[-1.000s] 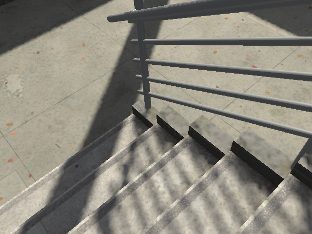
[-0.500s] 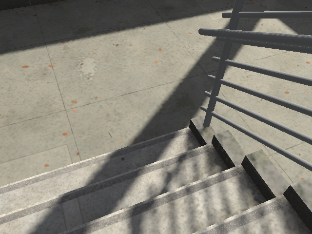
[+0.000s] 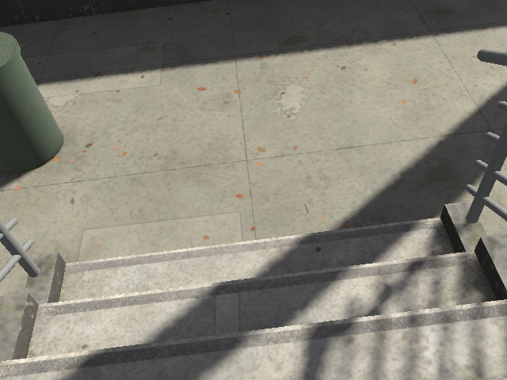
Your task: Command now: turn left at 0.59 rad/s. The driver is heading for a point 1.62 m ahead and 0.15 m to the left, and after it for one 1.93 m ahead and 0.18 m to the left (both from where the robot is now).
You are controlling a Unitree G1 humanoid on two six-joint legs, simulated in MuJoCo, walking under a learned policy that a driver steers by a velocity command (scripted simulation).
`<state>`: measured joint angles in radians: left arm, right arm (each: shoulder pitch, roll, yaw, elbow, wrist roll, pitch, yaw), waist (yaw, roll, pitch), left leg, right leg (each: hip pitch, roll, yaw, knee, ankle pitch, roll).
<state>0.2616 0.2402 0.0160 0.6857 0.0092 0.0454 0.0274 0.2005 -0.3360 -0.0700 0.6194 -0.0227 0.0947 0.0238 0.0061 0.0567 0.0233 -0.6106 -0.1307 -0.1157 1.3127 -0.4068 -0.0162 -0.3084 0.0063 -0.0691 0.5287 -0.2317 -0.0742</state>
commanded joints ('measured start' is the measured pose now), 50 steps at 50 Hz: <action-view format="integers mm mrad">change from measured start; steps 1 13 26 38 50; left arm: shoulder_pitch -15 13 -65 -5 35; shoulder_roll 115 190 89 49 129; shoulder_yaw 28 54 21 -23 -6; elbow -76 -57 -87 -74 -21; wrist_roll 6 31 34 3 -3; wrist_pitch -14 3 40 5 -21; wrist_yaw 9 5 -28 -12 -45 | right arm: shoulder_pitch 16 -63 -27 36 -62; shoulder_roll -61 0 -22 0 16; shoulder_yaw -14 21 32 47 40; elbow -43 -55 -60 -52 58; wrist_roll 3 41 19 12 16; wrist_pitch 9 -10 -62 -38 -71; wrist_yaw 2 19 -29 -41 7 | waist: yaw -15 28 53 5 34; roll -161 -232 22 32 -181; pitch -77 -57 -109 -42 29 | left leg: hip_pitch -93 240 207 210 203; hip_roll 23 85 233 245 80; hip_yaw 40 189 -179 -264 19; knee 87 -473 -886 -836 -814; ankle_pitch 52 -96 344 417 61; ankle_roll -24 63 223 168 88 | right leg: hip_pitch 89 -30 -383 222 223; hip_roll -232 -312 35 -39 -173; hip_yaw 195 100 51 92 389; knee -171 -156 931 -141 -276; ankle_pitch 205 -86 60 -26 -412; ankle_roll -164 -116 159 41 -86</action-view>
